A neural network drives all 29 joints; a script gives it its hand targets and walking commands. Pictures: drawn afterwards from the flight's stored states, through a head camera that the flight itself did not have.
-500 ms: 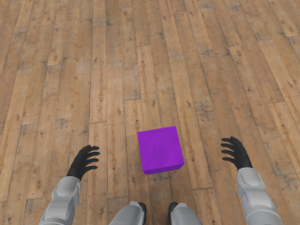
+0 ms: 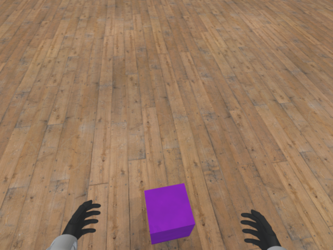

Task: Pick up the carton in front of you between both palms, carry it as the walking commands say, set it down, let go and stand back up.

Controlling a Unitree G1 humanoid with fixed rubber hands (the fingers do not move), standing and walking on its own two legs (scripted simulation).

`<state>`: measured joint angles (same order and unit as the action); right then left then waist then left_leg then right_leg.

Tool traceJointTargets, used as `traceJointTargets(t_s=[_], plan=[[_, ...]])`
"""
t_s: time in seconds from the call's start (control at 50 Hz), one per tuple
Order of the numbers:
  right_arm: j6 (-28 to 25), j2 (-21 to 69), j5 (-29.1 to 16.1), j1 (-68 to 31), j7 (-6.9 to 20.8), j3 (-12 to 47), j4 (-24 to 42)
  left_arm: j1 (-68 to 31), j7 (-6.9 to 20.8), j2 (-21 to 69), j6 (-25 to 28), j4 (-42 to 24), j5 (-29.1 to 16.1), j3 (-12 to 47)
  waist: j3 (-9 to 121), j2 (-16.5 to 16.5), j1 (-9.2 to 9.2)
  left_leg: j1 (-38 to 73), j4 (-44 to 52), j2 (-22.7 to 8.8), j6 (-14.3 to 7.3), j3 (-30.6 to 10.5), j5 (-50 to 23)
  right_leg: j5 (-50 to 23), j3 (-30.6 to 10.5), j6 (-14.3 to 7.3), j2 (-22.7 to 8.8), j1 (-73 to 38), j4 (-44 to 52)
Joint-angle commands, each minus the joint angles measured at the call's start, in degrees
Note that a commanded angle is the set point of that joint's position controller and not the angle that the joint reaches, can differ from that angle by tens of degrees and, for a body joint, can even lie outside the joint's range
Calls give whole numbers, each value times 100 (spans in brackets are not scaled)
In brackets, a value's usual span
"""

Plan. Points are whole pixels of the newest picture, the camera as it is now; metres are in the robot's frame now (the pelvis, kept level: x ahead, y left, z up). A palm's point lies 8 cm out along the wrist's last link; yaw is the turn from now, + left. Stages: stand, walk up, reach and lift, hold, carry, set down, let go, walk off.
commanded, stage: let go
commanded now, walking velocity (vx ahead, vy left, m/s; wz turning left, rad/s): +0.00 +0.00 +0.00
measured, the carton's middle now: (167, 214) +0.38 -0.01 -0.65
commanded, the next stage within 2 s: stand in 0.24 s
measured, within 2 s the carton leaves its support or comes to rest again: neither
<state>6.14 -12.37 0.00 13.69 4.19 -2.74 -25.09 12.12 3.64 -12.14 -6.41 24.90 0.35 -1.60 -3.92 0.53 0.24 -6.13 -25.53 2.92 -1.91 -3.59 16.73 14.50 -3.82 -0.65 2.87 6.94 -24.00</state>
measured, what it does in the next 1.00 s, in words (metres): stands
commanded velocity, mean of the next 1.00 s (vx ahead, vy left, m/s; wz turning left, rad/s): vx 0.00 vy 0.00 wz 0.00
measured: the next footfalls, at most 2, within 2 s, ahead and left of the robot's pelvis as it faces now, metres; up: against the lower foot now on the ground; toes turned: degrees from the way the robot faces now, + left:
none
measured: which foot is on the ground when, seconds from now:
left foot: down 0.00-1.00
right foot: down 0.00-1.00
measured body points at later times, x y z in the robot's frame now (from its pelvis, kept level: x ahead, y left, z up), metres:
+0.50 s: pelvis +0.00 +0.00 -0.01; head +0.00 +0.01 +0.44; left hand +0.14 +0.29 -0.10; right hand +0.14 -0.29 -0.09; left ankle -0.03 +0.10 -0.74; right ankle -0.02 -0.12 -0.74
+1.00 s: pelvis +0.01 +0.00 +0.00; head +0.00 +0.01 +0.45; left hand +0.13 +0.30 -0.11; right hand +0.14 -0.30 -0.10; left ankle -0.03 +0.10 -0.74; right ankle -0.02 -0.12 -0.74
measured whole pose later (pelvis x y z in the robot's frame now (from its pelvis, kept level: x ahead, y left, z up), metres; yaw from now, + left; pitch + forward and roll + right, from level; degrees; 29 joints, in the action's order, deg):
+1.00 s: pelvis +0.01 +0.00 +0.00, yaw +1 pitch -2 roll +0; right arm -0.2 -20.1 1.4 10.0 -1.4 -1.1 -47.2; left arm 7.5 -1.6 -20.3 0.5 50.5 1.6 -1.1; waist -0.8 -0.7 -0.1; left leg -6.4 -24.7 3.6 -2.3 -4.2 16.4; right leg 15.0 -3.2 -0.5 2.1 7.4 -24.0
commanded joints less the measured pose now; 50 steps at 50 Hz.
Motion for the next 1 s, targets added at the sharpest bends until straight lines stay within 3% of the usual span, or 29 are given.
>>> traceJointTargets(t_s=[0.0, 0.04, 0.06, 0.08, 0.22, 0.24, 0.3, 0.34, 0.42, 0.5, 0.74, 0.98], plan=[[33, -540, 30, -387, 10, -152, 627, -121, -10, -493, -39, -517, 68, -209, 111, 183, 96, -346, 471, -265, 310, 68, -1269, -849, 256, 63, -85, -397, 170], [80, -536, 56, -368, 2, -162, 638, -159, -3, -487, -76, -549, 86, -222, 85, 125, 62, -292, 475, -270, 287, 77, -1207, -853, 256, 66, -80, -410, 153], [-106, -564, -100, -71, -98, -207, 325, -388, -159, -633, -381, -935, 125, -196, 457, 270, -14, -188, 267, -133, 322, 61, -1223, -1060, 225, 27, -106, -561, -8], [-137, -571, -70, -187, -141, -150, 424, -288, -230, -567, -468, -807, 88, -132, 363, 88, -49, -223, 242, -162, 299, 48, -1159, -1098, 242, 43, -91, -446, -39], [-29, -612, -19, -364, -160, -115, 451, -346, -375, -460, -703, -876, -21, -58, 79, -42, -8, -577, 292, -189, 219, 43, -832, -886, 274, 26, -118, -486, -49], [-240, -1170, 229, -424, -398, -245, -241, -391, -542, -1198, -161, -4, 150, -296, -119, -670, 109, -1058, 81, -324, 280, -233, -554, -162, -93, 101, -402, 451, -89], [-476, -1225, 273, -269, -492, -277, -463, -427, -555, -1183, 361, 293, 227, -287, 111, -238, -61, -811, 88, -419, 148, -446, 236, 851, -399, -4, -538, 832, 57], [-561, -1209, 250, -398, -482, -266, -567, -528, -501, -1145, 512, 484, 204, -275, 287, -22, -39, -933, 111, -481, 87, -530, 188, 456, -351, -18, -498, 631, -91], [-638, -1292, 208, -446, -489, -265, -775, -507, -487, -1233, 646, 874, 184, -275, 601, 41, -32, -791, 33, -560, 82, -568, -826, -703, -333, -19, -547, 263, -258], [-645, -1422, 188, -375, -525, -250, -1016, -520, -521, -1368, 700, 1203, 186, -260, 721, 68, -67, -554, -1, -605, 97, -575, -1480, -1222, -373, -45, -598, 122, -241], [-684, -1636, 162, -385, -581, -143, -1511, -559, -543, -1564, 748, 1882, 148, -180, 701, -33, -37, -303, 145, -675, 81, -600, -2168, -1837, -409, -50, -688, -200, -89], [-713, -1710, 136, -533, -582, -49, -1964, -680, -539, -1660, 761, 2314, 119, -125, 593, -58, -31, -213, 428, -719, 63, -640, -1958, -1657, -467, -42, -740, -270, 183]])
